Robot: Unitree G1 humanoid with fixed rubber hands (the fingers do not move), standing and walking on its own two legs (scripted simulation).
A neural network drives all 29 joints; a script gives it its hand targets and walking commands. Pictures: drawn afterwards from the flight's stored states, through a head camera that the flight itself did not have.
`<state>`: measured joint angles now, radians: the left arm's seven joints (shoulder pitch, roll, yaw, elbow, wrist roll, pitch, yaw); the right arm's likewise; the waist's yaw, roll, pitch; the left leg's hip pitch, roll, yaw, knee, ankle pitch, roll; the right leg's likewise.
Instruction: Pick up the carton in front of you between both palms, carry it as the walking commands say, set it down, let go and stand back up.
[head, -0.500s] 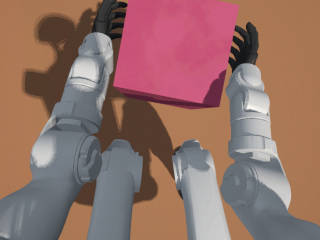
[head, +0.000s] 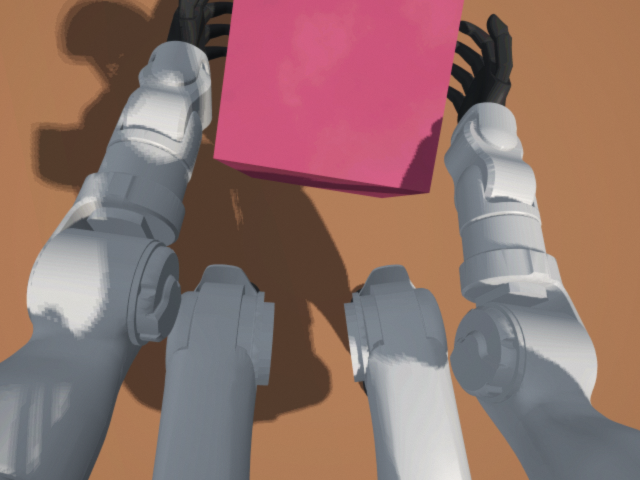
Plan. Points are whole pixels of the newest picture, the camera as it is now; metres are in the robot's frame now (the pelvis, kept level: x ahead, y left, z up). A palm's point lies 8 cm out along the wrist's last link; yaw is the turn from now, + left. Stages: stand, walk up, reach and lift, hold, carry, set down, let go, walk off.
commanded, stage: set down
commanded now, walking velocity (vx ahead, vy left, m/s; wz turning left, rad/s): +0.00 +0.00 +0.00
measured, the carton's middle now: (331, 103) +0.51 -0.01 -0.25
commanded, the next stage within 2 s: none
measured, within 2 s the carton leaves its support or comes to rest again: rests again in 0.02 s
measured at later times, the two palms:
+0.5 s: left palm (192, 45) +0.54 +0.14 -0.16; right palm (483, 111) +0.49 -0.17 -0.16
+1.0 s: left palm (160, 72) +0.52 +0.18 -0.21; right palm (489, 126) +0.48 -0.19 -0.20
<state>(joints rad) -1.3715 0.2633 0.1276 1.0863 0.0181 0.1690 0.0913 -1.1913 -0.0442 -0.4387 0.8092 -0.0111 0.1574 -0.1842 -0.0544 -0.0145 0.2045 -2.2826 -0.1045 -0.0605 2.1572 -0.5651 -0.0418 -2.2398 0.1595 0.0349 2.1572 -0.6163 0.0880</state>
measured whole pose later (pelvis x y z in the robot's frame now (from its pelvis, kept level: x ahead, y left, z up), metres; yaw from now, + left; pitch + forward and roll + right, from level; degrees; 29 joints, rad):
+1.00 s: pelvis -0.01 +0.01 -0.01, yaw -1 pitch +35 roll -3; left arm -1.40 0.43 0.05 1.19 -0.11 0.03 0.06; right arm -1.30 -0.23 -0.30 1.08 0.11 0.02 -0.11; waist -0.06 -0.03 0.38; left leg -2.26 -0.04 -0.03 2.22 -0.57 0.00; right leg -2.22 0.09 0.00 2.20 -0.60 0.06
